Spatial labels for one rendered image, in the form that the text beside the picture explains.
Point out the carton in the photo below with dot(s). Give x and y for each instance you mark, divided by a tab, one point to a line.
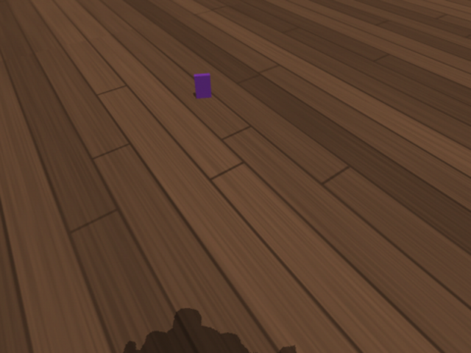
202	85

